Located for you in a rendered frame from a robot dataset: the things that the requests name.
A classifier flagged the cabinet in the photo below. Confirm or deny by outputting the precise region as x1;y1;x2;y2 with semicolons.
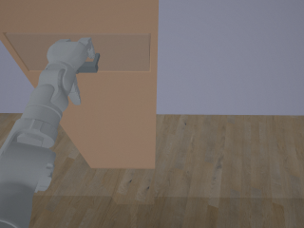
0;0;159;169

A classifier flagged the handle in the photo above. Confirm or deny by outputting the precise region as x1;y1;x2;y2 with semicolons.
78;52;100;73

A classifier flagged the left robot hand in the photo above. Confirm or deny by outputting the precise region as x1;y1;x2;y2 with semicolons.
47;37;96;105

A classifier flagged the left robot upper arm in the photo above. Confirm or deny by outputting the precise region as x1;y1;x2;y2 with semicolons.
0;142;56;228

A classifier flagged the left robot forearm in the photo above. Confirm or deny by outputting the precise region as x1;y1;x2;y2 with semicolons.
0;60;76;162

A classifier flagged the drawer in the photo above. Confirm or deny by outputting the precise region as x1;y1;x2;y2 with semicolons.
6;32;151;71

